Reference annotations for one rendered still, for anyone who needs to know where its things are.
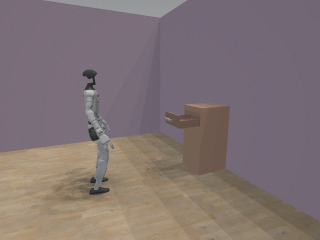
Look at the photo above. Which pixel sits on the left robot forearm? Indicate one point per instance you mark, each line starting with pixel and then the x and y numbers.
pixel 99 119

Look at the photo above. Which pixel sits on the right robot forearm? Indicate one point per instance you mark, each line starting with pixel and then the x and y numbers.
pixel 92 119

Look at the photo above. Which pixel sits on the right robot upper arm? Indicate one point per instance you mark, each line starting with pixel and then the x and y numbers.
pixel 90 95

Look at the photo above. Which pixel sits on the robot head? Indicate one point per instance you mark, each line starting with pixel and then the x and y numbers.
pixel 90 74

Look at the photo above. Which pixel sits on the drawer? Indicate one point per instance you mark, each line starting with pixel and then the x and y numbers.
pixel 183 121

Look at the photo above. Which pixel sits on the robot left hand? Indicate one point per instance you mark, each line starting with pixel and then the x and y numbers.
pixel 103 124

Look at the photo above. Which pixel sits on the handle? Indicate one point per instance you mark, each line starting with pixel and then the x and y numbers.
pixel 168 119

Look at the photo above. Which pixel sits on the cabinet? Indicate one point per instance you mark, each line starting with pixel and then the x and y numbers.
pixel 205 146

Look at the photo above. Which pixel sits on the robot right hand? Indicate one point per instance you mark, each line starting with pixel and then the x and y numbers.
pixel 104 139

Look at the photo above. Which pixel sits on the left robot foot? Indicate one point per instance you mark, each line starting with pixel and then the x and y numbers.
pixel 93 180

